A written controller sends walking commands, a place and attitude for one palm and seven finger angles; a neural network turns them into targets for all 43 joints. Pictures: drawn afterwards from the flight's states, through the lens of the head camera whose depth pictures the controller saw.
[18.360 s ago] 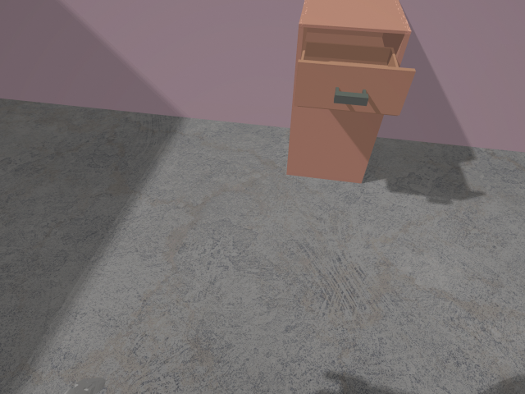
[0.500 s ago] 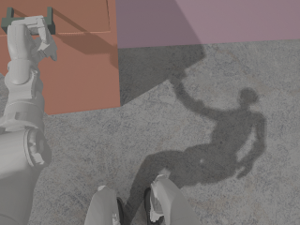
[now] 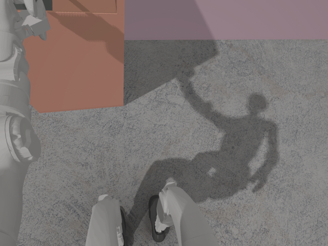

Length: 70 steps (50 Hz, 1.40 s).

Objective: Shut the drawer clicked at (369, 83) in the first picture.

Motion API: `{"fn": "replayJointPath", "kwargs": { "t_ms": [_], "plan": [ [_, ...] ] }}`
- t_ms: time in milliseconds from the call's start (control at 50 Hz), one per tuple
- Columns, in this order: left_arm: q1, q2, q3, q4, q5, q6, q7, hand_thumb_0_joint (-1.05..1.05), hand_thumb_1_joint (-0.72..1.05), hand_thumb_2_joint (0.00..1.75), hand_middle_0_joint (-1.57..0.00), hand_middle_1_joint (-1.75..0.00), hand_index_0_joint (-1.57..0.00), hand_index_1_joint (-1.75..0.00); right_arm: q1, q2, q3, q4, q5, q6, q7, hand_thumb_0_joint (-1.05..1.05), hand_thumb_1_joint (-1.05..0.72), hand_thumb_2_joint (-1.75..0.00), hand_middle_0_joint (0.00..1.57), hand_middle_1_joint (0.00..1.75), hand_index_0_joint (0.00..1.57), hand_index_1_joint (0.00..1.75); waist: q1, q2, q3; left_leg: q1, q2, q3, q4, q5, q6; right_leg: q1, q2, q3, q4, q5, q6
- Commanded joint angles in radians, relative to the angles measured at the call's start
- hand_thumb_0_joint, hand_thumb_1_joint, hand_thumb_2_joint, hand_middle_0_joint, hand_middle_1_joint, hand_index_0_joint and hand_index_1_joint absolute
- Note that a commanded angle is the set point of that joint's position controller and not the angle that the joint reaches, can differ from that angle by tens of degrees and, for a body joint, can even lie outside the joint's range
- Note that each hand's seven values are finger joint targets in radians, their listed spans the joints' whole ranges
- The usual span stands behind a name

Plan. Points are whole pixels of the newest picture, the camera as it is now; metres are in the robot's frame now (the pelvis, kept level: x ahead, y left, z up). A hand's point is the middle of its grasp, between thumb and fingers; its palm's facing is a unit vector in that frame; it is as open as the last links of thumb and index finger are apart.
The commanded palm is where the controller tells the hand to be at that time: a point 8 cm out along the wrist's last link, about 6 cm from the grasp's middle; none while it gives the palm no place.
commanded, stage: pull the fist back off the drawer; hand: left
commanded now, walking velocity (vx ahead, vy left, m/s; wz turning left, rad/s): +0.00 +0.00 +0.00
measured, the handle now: out of the picture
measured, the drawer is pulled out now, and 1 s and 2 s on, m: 0.00 0.00 0.00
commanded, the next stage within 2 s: draw the hand back to the body in 0.68 s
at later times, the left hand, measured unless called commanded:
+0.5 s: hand (44, 19) +0.59 +0.17 +0.07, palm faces +0.03 -1.00 -0.04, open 3.0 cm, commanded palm +0.57 +0.18 +0.07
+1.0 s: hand (26, 34) +0.53 +0.18 +0.10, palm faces +0.03 -1.00 -0.05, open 3.2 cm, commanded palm +0.48 +0.22 +0.12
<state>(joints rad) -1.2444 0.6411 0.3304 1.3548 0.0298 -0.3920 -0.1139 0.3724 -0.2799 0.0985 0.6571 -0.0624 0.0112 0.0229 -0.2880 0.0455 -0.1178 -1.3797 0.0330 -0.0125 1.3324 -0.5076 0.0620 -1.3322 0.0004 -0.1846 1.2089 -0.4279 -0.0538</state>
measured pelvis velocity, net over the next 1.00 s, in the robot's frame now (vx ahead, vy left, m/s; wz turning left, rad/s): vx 0.06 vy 0.01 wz -0.02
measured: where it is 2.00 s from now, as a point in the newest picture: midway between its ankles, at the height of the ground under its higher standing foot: (139, 233)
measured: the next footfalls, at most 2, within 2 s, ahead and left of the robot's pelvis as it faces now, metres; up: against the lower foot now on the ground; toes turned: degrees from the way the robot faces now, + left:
none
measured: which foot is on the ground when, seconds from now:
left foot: down 0.00-1.00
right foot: down 0.00-1.00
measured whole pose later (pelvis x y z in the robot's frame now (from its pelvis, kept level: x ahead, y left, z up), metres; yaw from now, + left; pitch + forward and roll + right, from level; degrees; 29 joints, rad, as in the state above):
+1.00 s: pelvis +0.06 +0.01 +0.06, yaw -1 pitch +25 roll -3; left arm -0.57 0.37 0.34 0.72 -0.14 -0.35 -0.15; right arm 0.37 -0.25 0.03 0.56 0.01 0.10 0.05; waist -0.14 0.05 -0.13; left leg -0.97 0.04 0.06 1.06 -0.52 0.06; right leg -0.97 0.04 -0.09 0.97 -0.43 -0.03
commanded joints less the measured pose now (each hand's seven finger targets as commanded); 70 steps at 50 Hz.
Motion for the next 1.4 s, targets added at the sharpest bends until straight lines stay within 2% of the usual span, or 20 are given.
{"fn": "replayJointPath", "kwargs": {
  "t_ms": [0,60,120,220,240,280,420,580,720,760,820,840,940,1020,1100,1160,1260,1280,1300,1380],
  "plan": [
    [-0.686,0.165,-0.013,-0.260,-0.015,-0.041,0.033,0.00,0.90,0.90,-1.40,-1.60,-1.40,-1.60,0.233,-0.221,-0.064,-0.004,0.003,-0.032,-0.019,0.00,-0.90,-0.90,0.20,0.30,0.20,0.30,-0.117,0.276,-0.520,0.497,0.017,-0.172,-0.200,0.049,-0.020,0.126,0.037,0.145,-0.156,-0.019,0.031],
    [-0.696,0.187,0.001,-0.266,-0.008,-0.041,0.033,0.00,0.90,0.90,-1.40,-1.60,-1.40,-1.60,0.239,-0.225,-0.063,-0.010,-0.001,-0.040,-0.016,0.00,-0.90,-0.90,0.20,0.30,0.20,0.30,-0.107,0.297,-0.547,0.507,0.015,-0.182,-0.199,0.047,-0.023,0.121,0.036,0.143,-0.147,-0.019,0.027],
    [-0.676,0.184,0.000,-0.230,-0.002,-0.030,0.031,0.00,0.90,0.90,-1.40,-1.60,-1.40,-1.60,0.242,-0.224,-0.059,-0.015,-0.001,-0.044,-0.015,0.00,-0.90,-0.90,0.20,0.30,0.20,0.30,-0.110,0.278,-0.499,0.462,0.016,-0.181,-0.204,0.014,-0.019,0.117,0.034,0.143,-0.146,-0.038,0.026],
    [-0.667,0.209,0.034,-0.272,0.001,-0.035,0.031,0.00,0.90,0.90,-1.40,-1.60,-1.40,-1.60,0.258,-0.226,-0.067,-0.024,-0.007,-0.042,-0.003,0.00,-0.90,-0.90,0.20,0.30,0.20,0.30,-0.085,0.309,-0.559,0.505,0.018,-0.194,-0.196,0.056,-0.025,0.122,0.036,0.142,-0.133,-0.012,0.022],
    [-0.643,0.168,0.008,-0.251,0.001,-0.028,0.026,0.00,0.90,0.90,-1.40,-1.60,-1.40,-1.60,0.256,-0.223,-0.068,-0.023,-0.004,-0.039,0.001,0.00,-0.90,-0.90,0.20,0.30,0.20,0.30,-0.089,0.293,-0.543,0.514,0.022,-0.204,-0.203,0.048,-0.027,0.108,0.036,0.137,-0.136,-0.012,0.023],
    [-0.621,0.195,0.035,-0.248,-0.005,-0.020,0.023,0.00,0.90,0.90,-1.40,-1.60,-1.40,-1.60,0.254,-0.224,-0.066,-0.026,-0.004,-0.033,0.002,0.00,-0.90,-0.90,0.20,0.30,0.20,0.30,-0.079,0.267,-0.517,0.469,0.019,-0.188,-0.201,0.031,-0.023,0.136,0.035,0.143,-0.141,-0.025,0.023],
    [-0.477,0.139,0.045,-0.321,-0.025,-0.030,0.017,0.00,0.90,0.90,-1.40,-1.60,-1.40,-1.60,0.251,-0.217,-0.083,-0.042,0.000,-0.015,0.015,0.00,-0.90,-0.90,0.20,0.30,0.20,0.30,-0.027,0.265,-0.572,0.572,0.026,-0.196,-0.221,0.127,-0.032,0.163,0.035,0.132,-0.139,0.027,0.021],
    [-0.278,0.116,0.076,-0.372,-0.049,-0.052,0.021,0.00,0.90,0.90,-1.40,-1.60,-1.40,-1.60,0.230,-0.193,-0.091,-0.069,0.012,0.018,0.024,0.00,-0.90,-0.90,0.20,0.30,0.20,0.30,0.022,0.154,-0.552,0.529,0.013,-0.116,-0.222,0.262,-0.023,0.337,0.043,0.149,-0.177,0.104,0.026],
    [-0.153,0.149,0.133,-0.432,-0.061,-0.098,0.012,0.00,0.90,0.90,-1.40,-1.60,-1.40,-1.60,0.211,-0.178,-0.103,-0.088,0.015,0.048,0.023,0.00,-0.90,-0.90,0.20,0.30,0.20,0.30,0.067,0.143,-0.595,0.536,0.001,-0.068,-0.206,0.421,-0.023,0.473,0.043,0.169,-0.164,0.295,0.025],
    [-0.120,0.101,0.106,-0.412,-0.069,-0.098,0.001,0.00,0.90,0.90,-1.40,-1.60,-1.40,-1.60,0.207,-0.171,-0.106,-0.087,0.018,0.057,0.024,0.00,-0.90,-0.90,0.20,0.30,0.20,0.30,0.060,0.128,-0.559,0.551,0.003,-0.066,-0.212,0.445,-0.026,0.462,0.043,0.163,-0.168,0.315,0.029],
    [0.089,0.103,0.128,-0.624,-0.106,-0.102,-0.021,0.00,0.90,0.90,-1.40,-1.60,-1.40,-1.60,0.187,-0.170,-0.121,-0.146,0.034,0.067,0.031,0.00,-0.90,-0.90,0.20,0.30,0.20,0.30,0.149,0.195,-0.734,0.719,-0.002,-0.059,-0.263,0.609,-0.039,0.605,0.045,0.169,-0.188,0.443,0.021],
    [0.142,0.063,0.095,-0.694,-0.123,-0.089,-0.033,0.00,0.90,0.90,-1.40,-1.60,-1.40,-1.60,0.180,-0.162,-0.124,-0.154,0.044,0.071,0.033,0.00,-0.90,-0.90,0.20,0.30,0.20,0.30,0.150,0.178,-0.747,0.776,0.002,-0.062,-0.286,0.668,-0.043,0.637,0.047,0.162,-0.211,0.478,0.025],
    [0.395,-0.074,0.010,-0.961,-0.215,-0.008,-0.047,0.00,0.90,0.90,-1.40,-1.60,-1.40,-1.60,0.128,-0.143,-0.139,-0.180,0.086,0.054,0.015,0.00,-0.90,-0.90,0.20,0.30,0.20,0.30,0.171,0.116,-0.636,0.888,0.012,-0.048,-0.388,0.758,-0.041,0.740,0.049,0.150,-0.321,0.549,0.038],
    [0.517,-0.133,-0.031,-0.998,-0.235,0.000,-0.017,0.00,0.90,0.90,-1.40,-1.60,-1.40,-1.60,0.079,-0.135,-0.136,-0.161,0.095,0.022,-0.004,0.00,-0.90,-0.90,0.20,0.30,0.20,0.30,0.167,0.037,-0.422,0.831,-0.001,-0.018,-0.453,0.612,-0.032,0.783,0.041,0.151,-0.381,0.503,0.040],
    [0.632,-0.178,-0.067,-1.048,-0.237,-0.004,-0.031,0.00,0.90,0.90,-1.40,-1.60,-1.40,-1.60,0.029,-0.123,-0.134,-0.173,0.100,-0.002,-0.011,0.00,-0.90,-0.90,0.20,0.30,0.20,0.30,0.186,0.050,-0.366,0.880,-0.006,-0.013,-0.500,0.601,-0.039,0.824,0.033,0.147,-0.410,0.485,0.036],
    [0.719,-0.196,-0.093,-1.174,-0.257,0.000,-0.064,0.00,0.90,0.90,-1.40,-1.60,-1.40,-1.60,-0.013,-0.115,-0.133,-0.200,0.107,-0.023,-0.018,0.00,-0.90,-0.90,0.20,0.30,0.20,0.30,0.214,0.107,-0.386,0.992,0.000,-0.029,-0.528,0.710,-0.054,0.853,0.027,0.141,-0.427,0.508,0.031],
    [0.872,-0.193,-0.067,-1.229,-0.294,0.068,-0.089,0.00,0.90,0.90,-1.40,-1.60,-1.40,-1.60,-0.093,-0.118,-0.123,-0.235,0.118,-0.051,-0.036,0.00,-0.90,-0.90,0.20,0.30,0.20,0.30,0.234,-0.005,-0.274,0.955,-0.007,-0.023,-0.594,0.589,-0.045,0.924,0.018,0.135,-0.479,0.480,0.034],
    [0.891,-0.100,-0.095,-1.321,-0.165,0.111,0.020,0.00,0.90,0.90,-1.40,-1.60,-1.40,-1.60,-0.167,-0.101,-0.133,-0.255,0.118,-0.027,-0.052,0.00,-0.90,-0.90,0.20,0.30,0.20,0.30,0.284,0.011,-0.318,1.022,-0.008,-0.014,-0.648,0.571,-0.039,0.997,-0.013,0.179,-0.539,0.432,0.019],
    [0.942,-0.167,-0.126,-1.373,-0.157,0.145,0.076,0.00,0.90,0.90,-1.40,-1.60,-1.40,-1.60,-0.176,-0.085,-0.126,-0.275,0.115,-0.027,-0.063,0.00,-0.90,-0.90,0.20,0.30,0.20,0.30,0.266,0.021,-0.272,1.046,-0.006,-0.012,-0.678,0.538,-0.042,1.003,-0.017,0.170,-0.567,0.412,0.019],
    [1.015,-0.183,-0.156,-1.444,-0.121,0.230,0.183,0.00,0.90,0.90,-1.40,-1.60,-1.40,-1.60,-0.222,-0.083,-0.104,-0.267,0.114,-0.020,-0.087,0.00,-0.90,-0.90,0.20,0.30,0.20,0.30,0.268,-0.015,-0.150,1.110,0.006,-0.029,-0.779,0.458,-0.041,1.050,-0.014,0.164,-0.651,0.356,0.018]
  ]
}}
